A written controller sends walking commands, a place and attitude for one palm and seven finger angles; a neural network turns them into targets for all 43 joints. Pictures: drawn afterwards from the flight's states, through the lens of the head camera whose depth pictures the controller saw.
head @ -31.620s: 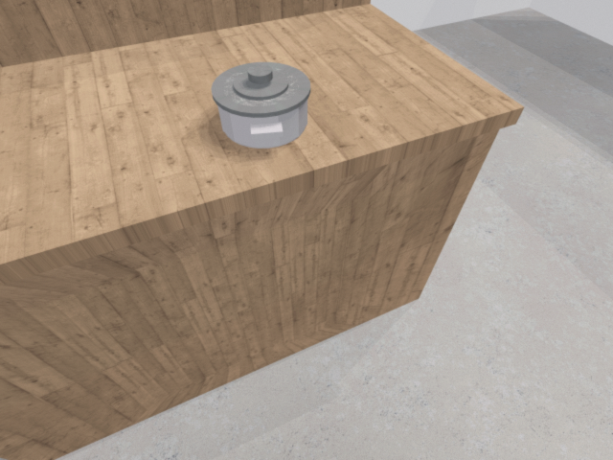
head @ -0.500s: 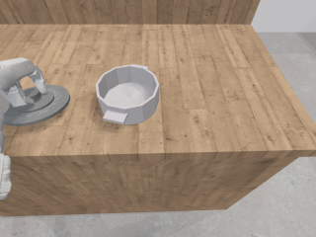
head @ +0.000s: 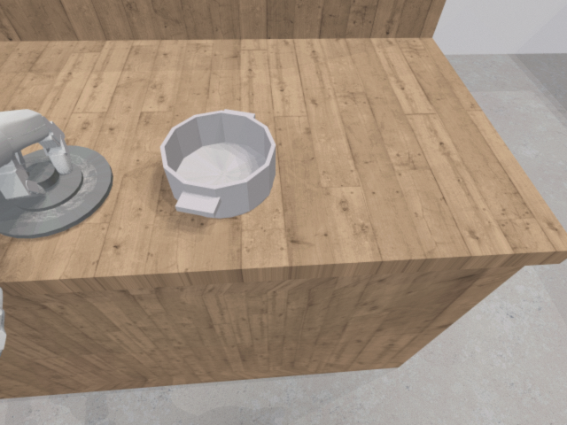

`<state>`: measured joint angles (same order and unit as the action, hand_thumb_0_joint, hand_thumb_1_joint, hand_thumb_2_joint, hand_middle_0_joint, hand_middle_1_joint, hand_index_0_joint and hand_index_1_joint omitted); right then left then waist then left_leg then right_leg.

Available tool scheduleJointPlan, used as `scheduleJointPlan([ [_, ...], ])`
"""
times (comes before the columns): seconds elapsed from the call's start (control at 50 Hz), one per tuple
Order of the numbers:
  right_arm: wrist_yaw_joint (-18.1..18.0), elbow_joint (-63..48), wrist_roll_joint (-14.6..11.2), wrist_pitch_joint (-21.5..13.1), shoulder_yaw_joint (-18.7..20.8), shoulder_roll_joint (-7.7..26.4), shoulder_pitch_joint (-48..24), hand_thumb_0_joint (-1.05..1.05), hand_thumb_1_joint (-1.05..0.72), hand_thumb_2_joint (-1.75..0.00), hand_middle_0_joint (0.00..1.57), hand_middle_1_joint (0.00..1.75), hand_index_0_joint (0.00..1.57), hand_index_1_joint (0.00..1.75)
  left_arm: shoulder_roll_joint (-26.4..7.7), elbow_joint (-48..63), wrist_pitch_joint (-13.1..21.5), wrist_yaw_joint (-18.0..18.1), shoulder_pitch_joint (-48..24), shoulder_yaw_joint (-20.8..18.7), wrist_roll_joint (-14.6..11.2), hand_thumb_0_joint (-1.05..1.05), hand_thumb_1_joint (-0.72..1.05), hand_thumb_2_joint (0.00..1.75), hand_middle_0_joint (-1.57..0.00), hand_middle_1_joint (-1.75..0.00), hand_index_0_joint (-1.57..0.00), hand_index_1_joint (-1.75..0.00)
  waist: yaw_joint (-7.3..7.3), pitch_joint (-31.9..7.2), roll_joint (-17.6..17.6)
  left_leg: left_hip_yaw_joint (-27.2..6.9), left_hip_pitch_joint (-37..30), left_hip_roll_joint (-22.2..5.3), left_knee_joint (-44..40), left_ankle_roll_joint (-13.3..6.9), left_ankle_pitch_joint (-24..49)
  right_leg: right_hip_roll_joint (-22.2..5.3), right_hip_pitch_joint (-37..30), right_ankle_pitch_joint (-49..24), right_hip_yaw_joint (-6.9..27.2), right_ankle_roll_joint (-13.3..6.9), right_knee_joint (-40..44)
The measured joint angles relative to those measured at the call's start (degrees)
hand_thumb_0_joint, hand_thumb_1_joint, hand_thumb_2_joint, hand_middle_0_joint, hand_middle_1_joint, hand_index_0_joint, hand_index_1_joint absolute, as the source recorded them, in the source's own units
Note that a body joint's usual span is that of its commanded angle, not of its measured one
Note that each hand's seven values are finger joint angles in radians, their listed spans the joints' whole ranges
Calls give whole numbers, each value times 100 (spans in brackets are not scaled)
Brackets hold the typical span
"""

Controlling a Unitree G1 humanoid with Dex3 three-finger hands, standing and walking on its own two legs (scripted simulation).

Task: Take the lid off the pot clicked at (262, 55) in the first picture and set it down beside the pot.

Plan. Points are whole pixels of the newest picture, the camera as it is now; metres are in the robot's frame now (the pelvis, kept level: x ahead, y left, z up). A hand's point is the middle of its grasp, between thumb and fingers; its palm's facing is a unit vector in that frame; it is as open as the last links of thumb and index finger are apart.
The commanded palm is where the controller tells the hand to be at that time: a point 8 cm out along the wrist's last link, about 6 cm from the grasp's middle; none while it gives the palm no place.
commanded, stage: open the fingers wide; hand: left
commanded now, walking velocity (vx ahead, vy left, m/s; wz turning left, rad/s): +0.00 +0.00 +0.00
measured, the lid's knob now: (40, 175) +0.44 +0.34 +0.10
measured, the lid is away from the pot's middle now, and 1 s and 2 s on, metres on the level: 0.25 0.25 0.25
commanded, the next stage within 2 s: raise the empty hand in 1.00 s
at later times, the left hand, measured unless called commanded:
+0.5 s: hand (24, 175) +0.42 +0.34 +0.13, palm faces -0.39 -0.10 -0.92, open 7.9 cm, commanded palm +0.43 +0.33 +0.19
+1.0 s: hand (36, 171) +0.43 +0.33 +0.13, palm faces -0.37 -0.10 -0.92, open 10.9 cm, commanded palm +0.43 +0.33 +0.19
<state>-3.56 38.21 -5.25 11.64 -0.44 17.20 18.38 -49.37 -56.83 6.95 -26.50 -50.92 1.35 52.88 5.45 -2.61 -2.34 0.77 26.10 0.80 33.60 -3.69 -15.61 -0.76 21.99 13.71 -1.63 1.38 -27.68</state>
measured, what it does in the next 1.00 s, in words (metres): stands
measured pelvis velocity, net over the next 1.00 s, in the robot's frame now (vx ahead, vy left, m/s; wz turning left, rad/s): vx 0.01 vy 0.00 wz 0.00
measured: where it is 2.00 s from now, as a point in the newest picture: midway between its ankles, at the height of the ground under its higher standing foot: outside the picture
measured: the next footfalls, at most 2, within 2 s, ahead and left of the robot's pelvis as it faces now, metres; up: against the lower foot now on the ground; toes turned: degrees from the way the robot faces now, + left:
none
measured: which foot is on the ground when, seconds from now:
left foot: down 0.00-1.00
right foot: down 0.00-1.00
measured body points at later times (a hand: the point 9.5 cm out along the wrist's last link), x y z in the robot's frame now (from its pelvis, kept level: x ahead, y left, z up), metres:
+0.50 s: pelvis +0.00 +0.00 +0.00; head +0.05 +0.01 +0.45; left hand +0.44 +0.34 +0.18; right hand +0.08 -0.27 -0.12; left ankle +0.01 +0.08 -0.73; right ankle +0.00 -0.15 -0.73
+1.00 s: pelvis +0.01 +0.00 +0.00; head +0.06 +0.00 +0.45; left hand +0.45 +0.33 +0.18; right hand +0.08 -0.28 -0.12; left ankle +0.01 +0.08 -0.73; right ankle +0.00 -0.15 -0.73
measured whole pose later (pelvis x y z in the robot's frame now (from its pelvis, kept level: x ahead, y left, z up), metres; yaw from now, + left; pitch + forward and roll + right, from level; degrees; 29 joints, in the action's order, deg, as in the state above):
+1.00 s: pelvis +0.01 +0.00 +0.00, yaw +0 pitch +8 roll -2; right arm -2.8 36.3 -5.4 14.1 -0.7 16.8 15.0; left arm -48.1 -51.3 7.4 -24.1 -46.3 -1.6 51.8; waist 5.1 -2.2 -2.5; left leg 0.5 24.9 0.8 31.6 -3.4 -15.2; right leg -0.7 20.8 13.3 -1.7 1.3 -25.6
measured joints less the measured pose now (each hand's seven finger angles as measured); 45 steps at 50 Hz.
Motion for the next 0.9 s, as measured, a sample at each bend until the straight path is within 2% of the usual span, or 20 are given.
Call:
scheduleJointPlan([
  [0.06,-8,-3,-1,122,16,-23,-41,0,-91,-90,20,30,20,30,-1,202,177,85,149,-111,-23,0,18,89,-89,-92,-73,-88,-23,19,7,-2,35,0,35,-7,-4,2,26,-1,-2,-17,-20],
  [0.14,2,-13,-19,164,-1,-38,-113,0,-91,-90,20,30,20,30,42,208,239,125,134,-158,-68,-1,19,90,-87,-94,-72,-86,-47,25,7,-19,56,17,30,-19,18,-12,34,-17,-20,-28,-5],
  [0.44,20,-138,-25,115,-51,-74,-339,0,-91,-90,21,30,20,30,191,161,133,195,81,-35,-35,0,20,91,-77,-90,-68,-84,-108,13,-10,-20,-31,54,-90,-39,73,-43,-55,-63,-17,-26,108],
  [0.64,35,-122,-23,163,-32,-48,-300,0,-91,-90,21,30,20,30,166,241,69,189,44,44,-32,0,9,88,-69,-86,-58,-78,-102,35,9,-34,-33,51,-115,-21,61,-38,-53,-42,-26,-31,119],
  [0.9,72,-172,-13,240,-25,-48,-302,0,-91,-90,20,30,20,30,123,480,52,242,407,-255,-98,0,-8,85,-52,-73,-48,-69,-34,37,-12,-10,-112,12,-190,14,45,-1,-112,-43,8,2,189],
])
